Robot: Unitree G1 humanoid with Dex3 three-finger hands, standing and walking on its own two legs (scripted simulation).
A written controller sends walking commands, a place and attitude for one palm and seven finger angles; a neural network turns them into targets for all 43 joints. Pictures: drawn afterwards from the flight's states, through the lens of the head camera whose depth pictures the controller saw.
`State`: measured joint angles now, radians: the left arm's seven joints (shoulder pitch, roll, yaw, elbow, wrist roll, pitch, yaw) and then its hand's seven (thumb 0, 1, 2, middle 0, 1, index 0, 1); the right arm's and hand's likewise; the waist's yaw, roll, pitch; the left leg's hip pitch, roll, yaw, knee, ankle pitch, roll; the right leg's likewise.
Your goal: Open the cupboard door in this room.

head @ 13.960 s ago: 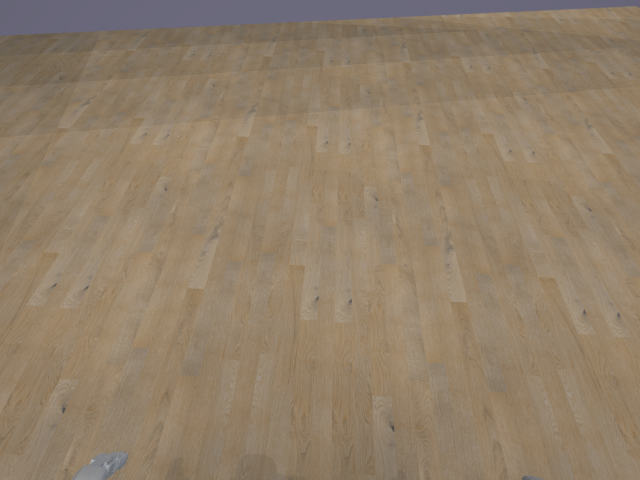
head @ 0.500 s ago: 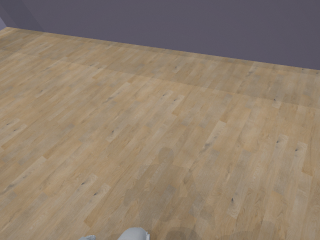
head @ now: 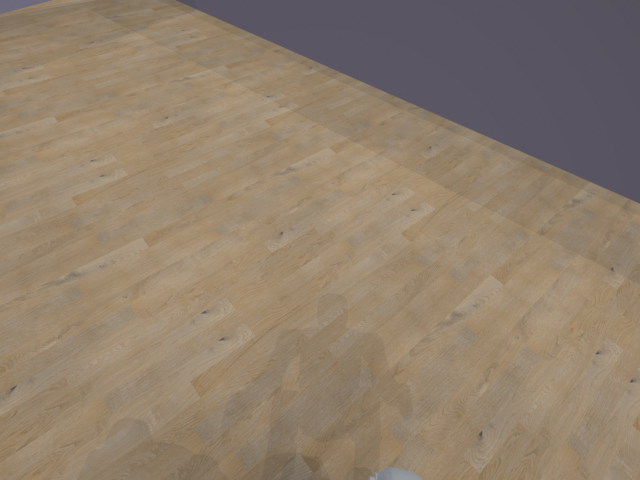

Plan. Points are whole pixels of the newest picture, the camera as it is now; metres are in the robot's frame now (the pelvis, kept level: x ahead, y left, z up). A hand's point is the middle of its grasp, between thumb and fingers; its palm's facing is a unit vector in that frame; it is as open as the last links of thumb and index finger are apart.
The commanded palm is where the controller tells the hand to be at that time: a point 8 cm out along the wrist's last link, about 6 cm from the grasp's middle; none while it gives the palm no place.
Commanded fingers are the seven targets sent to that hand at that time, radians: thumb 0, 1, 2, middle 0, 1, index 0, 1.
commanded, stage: turn or walk to find it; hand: left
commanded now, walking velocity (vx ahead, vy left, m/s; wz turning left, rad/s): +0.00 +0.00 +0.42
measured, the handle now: out of the picture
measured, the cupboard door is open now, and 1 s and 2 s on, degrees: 0 0 0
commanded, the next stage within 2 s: none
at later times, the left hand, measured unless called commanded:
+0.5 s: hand out of the picture +0.02 +0.15 -0.15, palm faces +0.21 -0.94 -0.28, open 7.4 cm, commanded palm none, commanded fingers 0.00 0.90 0.90 -0.20 -0.30 -0.20 -0.30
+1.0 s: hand out of the picture -0.11 +0.21 -0.17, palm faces +0.46 -0.85 -0.26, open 7.4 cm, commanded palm none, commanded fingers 0.00 0.90 0.90 -0.20 -0.30 -0.20 -0.30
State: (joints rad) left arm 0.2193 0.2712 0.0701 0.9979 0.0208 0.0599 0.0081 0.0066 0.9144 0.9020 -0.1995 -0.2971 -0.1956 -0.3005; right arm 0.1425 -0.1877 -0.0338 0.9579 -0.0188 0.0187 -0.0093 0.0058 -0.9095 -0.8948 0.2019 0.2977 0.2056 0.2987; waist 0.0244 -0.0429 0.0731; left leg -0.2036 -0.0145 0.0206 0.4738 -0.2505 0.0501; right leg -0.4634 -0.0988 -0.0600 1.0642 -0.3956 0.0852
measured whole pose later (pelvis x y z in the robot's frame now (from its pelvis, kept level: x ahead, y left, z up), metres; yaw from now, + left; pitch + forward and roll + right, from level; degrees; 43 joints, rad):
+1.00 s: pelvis -0.07 -0.01 +0.00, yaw +25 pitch -1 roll +0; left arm 0.20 0.27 0.07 0.98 0.02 0.06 0.01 0.01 0.91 0.90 -0.20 -0.30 -0.20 -0.30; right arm 0.13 -0.19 -0.04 0.95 -0.02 0.02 -0.01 0.01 -0.91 -0.89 0.20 0.30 0.21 0.30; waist 0.02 -0.03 0.08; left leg -0.20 -0.01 0.00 0.48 -0.27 0.02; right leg -0.45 -0.09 -0.06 1.03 -0.43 0.09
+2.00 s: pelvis -0.11 -0.05 +0.00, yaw +49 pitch -1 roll +0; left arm 0.15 0.24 0.06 0.96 0.01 0.05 0.01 0.01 0.91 0.90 -0.20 -0.30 -0.20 -0.30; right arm 0.18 -0.18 -0.04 0.96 -0.02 0.02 -0.01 0.01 -0.91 -0.89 0.20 0.30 0.21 0.30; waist -0.01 -0.01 0.07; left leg -0.23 -0.04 -0.03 0.45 -0.22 0.03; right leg -0.40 -0.08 -0.03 0.91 -0.43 0.09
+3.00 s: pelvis -0.14 -0.11 +0.00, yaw +75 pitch +0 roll +0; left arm 0.16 0.23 0.06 0.96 0.02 0.05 0.01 0.00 0.91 0.90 -0.20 -0.30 -0.20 -0.30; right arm 0.17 -0.18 -0.04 0.95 -0.02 0.02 -0.01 0.01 -0.91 -0.89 0.20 0.30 0.21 0.30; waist 0.00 -0.01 0.07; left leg -0.23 -0.05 -0.03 0.45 -0.22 0.03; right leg -0.41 -0.08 -0.03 0.91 -0.43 0.09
